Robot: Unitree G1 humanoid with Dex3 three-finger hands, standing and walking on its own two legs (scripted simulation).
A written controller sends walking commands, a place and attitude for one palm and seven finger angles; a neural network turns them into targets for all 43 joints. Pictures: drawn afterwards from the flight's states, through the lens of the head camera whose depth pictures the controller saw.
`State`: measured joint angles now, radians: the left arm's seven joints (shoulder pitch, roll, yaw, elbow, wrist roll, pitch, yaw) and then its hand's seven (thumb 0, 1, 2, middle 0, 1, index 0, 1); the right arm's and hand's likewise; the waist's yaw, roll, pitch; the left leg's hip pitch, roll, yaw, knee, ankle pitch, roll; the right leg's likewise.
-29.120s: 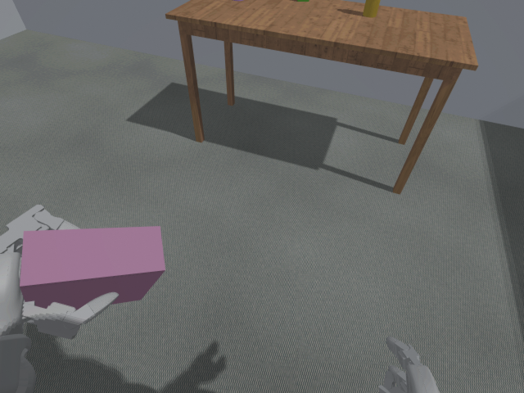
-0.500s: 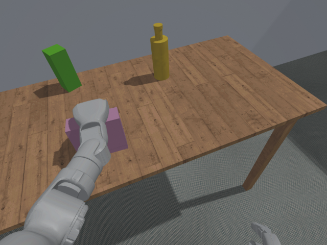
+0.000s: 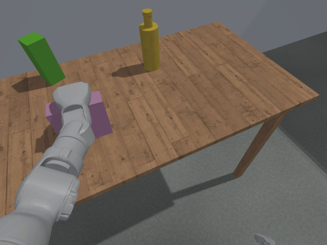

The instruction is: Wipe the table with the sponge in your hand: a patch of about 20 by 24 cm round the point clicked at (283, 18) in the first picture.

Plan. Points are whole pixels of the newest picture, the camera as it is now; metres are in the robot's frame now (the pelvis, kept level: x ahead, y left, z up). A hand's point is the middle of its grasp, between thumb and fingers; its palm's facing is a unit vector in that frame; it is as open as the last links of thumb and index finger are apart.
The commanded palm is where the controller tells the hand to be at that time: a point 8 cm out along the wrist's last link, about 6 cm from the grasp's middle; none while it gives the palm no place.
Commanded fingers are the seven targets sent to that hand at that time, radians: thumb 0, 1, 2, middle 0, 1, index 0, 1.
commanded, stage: wipe forward along the third lane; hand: left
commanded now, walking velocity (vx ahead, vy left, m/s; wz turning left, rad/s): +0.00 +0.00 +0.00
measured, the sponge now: (84, 124) +0.44 +0.23 +0.02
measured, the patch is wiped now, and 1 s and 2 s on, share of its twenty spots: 0.75 0.85 0.85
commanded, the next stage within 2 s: wipe back along the third lane in 0.36 s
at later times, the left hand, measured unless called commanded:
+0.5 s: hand (79, 99) +0.49 +0.25 +0.07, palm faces -0.10 +0.00 -0.99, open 9.6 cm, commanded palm +0.47 +0.23 +0.10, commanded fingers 0.00 0.10 1.30 -1.20 -1.60 -1.20 -1.60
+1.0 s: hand (82, 105) +0.47 +0.23 +0.07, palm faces -0.03 -0.01 -1.00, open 9.7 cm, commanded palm +0.43 +0.20 +0.10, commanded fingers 0.00 0.10 1.30 -1.20 -1.60 -1.20 -1.60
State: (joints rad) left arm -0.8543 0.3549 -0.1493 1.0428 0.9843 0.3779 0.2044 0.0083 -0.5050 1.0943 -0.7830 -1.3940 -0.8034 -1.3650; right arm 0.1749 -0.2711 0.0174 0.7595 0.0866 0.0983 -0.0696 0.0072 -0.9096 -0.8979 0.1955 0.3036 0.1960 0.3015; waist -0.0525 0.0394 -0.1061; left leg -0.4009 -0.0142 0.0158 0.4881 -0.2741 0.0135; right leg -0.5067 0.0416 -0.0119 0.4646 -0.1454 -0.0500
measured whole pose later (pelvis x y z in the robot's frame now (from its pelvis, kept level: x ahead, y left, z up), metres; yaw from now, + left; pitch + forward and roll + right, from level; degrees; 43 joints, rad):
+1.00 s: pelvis +0.03 +0.03 +0.00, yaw +0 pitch +12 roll -1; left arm -0.83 0.24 -0.26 0.96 0.95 0.49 0.25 -0.01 -0.48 1.08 -0.75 -1.42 -0.77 -1.40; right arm 0.13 -0.25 0.00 0.75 0.08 0.16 -0.03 0.01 -0.91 -0.90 0.19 0.30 0.20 0.30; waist 0.00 0.05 -0.15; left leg -0.37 -0.03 0.01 0.49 -0.32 0.04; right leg -0.47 0.03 -0.01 0.46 -0.20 -0.02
